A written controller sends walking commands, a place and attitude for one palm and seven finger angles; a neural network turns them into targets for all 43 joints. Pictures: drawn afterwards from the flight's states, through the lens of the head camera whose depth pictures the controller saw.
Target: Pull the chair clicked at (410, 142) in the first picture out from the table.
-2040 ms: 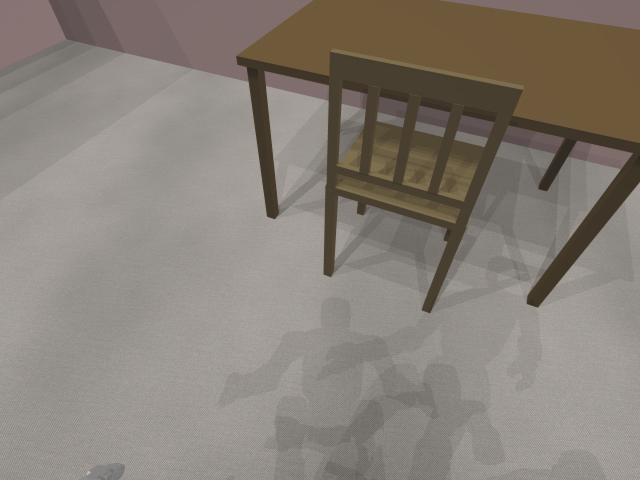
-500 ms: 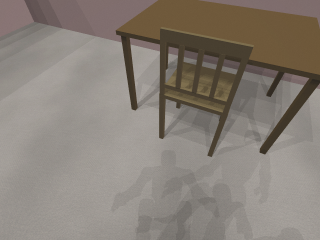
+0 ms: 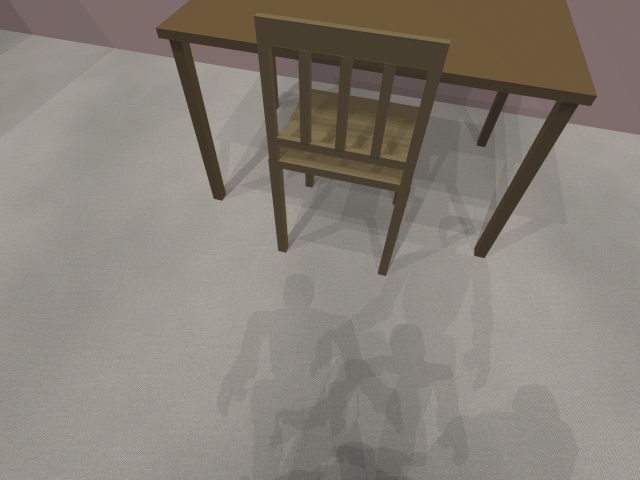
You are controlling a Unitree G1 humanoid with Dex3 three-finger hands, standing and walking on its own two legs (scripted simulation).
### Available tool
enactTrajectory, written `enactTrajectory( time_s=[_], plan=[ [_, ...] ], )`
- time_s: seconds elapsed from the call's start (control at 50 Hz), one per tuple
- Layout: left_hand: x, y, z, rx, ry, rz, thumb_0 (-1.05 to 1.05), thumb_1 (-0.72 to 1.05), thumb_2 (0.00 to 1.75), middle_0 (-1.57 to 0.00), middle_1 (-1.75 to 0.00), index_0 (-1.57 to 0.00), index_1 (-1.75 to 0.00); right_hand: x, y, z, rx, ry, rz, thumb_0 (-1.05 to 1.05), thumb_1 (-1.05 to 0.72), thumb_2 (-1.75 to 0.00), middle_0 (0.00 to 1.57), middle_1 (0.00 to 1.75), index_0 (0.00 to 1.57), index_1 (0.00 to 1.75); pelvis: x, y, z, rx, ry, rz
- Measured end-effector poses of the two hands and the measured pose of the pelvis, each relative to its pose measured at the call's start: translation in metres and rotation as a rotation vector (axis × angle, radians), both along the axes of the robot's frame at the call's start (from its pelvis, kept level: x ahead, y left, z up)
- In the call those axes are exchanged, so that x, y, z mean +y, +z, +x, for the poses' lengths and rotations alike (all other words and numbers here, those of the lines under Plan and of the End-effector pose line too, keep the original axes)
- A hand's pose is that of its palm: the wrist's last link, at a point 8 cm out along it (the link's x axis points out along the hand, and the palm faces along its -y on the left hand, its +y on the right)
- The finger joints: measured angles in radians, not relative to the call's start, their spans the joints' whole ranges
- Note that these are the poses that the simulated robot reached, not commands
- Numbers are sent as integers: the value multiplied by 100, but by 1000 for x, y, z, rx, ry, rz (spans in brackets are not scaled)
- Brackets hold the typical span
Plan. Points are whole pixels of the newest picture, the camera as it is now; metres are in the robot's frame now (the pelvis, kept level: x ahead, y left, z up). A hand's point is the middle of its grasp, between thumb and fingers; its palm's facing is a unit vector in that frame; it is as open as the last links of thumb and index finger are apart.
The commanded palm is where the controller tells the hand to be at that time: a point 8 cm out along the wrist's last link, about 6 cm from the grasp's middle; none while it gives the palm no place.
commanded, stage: turn to face it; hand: left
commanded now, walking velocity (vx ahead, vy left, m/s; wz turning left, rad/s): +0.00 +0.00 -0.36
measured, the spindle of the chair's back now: (343, 106) +0.94 -0.02 -0.08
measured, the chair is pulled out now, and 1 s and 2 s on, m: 0.00 0.00 0.00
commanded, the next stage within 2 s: take the last steps up to it in 0.18 s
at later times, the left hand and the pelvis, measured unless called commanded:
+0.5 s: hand out of the picture +0.08 +0.17 -0.17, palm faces -0.13 -0.97 -0.18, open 7.4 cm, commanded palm none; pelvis +0.01 +0.00 +0.01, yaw -11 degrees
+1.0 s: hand (279, 380) +0.29 +0.08 -0.16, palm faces -0.28 -0.95 -0.16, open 7.4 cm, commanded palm none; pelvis +0.15 -0.06 +0.00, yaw -14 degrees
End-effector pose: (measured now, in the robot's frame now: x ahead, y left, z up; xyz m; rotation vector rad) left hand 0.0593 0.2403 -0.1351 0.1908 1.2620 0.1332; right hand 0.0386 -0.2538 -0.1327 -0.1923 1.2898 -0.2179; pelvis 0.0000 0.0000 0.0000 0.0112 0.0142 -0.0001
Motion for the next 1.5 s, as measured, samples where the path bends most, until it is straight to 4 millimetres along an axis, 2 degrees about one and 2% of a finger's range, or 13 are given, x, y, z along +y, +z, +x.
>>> enactTrajectory(
  time_s=[0.16,0.28,0.52,0.6,0.8,0.9,0.98,1.02,1.08,1.18,1.26,1.4,1.5],
  plan=[
    [-1,9,25,-14,-68,9,0,90,89,-20,-29,-20,-30,12,2,-49,40,-102,24,1,-90,-89,20,30,20,29,1,6,-2,-1,-98,-6],
    [-14,7,41,-60,-126,42,0,90,89,-20,-29,-20,-30,1,-18,-70,72,-169,56,1,-90,-89,20,30,20,29,-13,-6,-2,1,-150,-18],
    [-13,-8,17,37,-122,-46,0,90,89,-20,-29,-20,-30,15,10,-35,-52,-176,14,1,-91,-90,20,30,20,29,4,4,18,-8,-202,-39],
    [-7,-13,25,95,-143,-63,0,90,89,-20,-29,-20,-30,32,14,-42,-53,-217,2,0,-91,-90,20,30,20,29,11,5,34,-10,-222,-38],
    [-30,6,110,37,-198,-76,0,91,89,-19,-29,-20,-30,83,26,-102,234,-349,112,0,-91,-90,20,30,20,29,-3,21,83,-10,-243,-29],
    [-64,6,169,15,-265,-68,0,91,89,-19,-29,-19,-30,92,25,-113,348,-420,180,1,-90,-89,20,30,20,29,-24,16,110,-11,-258,-14],
    [-102,2,223,-59,-302,-68,0,91,89,-19,-29,-20,-30,81,14,-105,420,-449,228,1,-90,-89,20,30,20,29,-51,3,139,-15,-256,-8],
    [-117,-3,243,-120,-289,-67,0,91,89,-19,-29,-20,-30,66,5,-93,439,-440,243,1,-90,-89,20,30,20,29,-64,-7,151,-20,-244,-5],
    [-128,0,250,-137,-248,-73,0,91,89,-19,-29,-20,-30,31,-3,-49,385,-401,216,1,-90,-89,20,30,20,29,-75,-3,167,-29,-229,-23],
    [-117,12,255,-121,-174,-21,-3,95,89,-20,-29,-20,-30,-33,-2,64,148,-311,118,1,-91,-90,20,30,20,29,-87,10,197,-17,-212,-35],
    [-109,11,248,-41,-160,-21,-2,94,89,-20,-29,-20,-30,-66,10,158,-38,-243,62,1,-91,-90,20,29,20,29,-88,15,223,-8,-215,-42],
    [-93,-9,233,121,-75,-63,-1,91,89,-20,-29,-20,-30,-79,28,290,-209,-112,-6,0,-92,-90,20,29,19,29,-78,9,282,-17,-213,-59],
    [-83,-17,250,222,-78,-70,0,91,89,-20,-29,-20,-30,-64,28,328,-228,-102,-21,0,-91,-90,20,30,20,29,-70,4,320,-31,-227,-37]
  ],
)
